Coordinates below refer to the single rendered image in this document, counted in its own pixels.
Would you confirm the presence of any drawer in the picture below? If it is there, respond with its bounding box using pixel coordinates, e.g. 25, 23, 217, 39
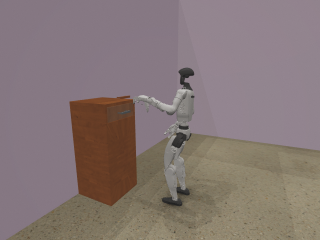
107, 102, 134, 123

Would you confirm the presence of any cabinet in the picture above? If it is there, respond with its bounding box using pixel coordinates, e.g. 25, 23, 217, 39
69, 97, 137, 206

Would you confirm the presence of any left robot hand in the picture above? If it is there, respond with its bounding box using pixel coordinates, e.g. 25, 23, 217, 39
133, 95, 149, 112

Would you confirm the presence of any robot left forearm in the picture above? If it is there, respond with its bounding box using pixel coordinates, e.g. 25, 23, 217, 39
146, 97, 174, 112

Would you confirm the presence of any right robot hand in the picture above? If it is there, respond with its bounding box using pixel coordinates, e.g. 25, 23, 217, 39
164, 124, 178, 138

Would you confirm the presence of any robot head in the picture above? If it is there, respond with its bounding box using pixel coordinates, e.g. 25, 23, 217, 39
178, 67, 194, 91

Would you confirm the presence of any robot right forearm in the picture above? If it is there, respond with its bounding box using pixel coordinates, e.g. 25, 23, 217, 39
174, 121, 180, 128

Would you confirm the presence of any left robot upper arm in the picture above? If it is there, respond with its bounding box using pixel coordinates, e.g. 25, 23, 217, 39
166, 89, 187, 116

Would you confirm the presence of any robot left shin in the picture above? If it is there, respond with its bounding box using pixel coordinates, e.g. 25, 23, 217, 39
164, 167, 178, 201

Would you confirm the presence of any handle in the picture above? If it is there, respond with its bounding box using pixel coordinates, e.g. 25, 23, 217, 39
118, 110, 131, 115
120, 95, 130, 99

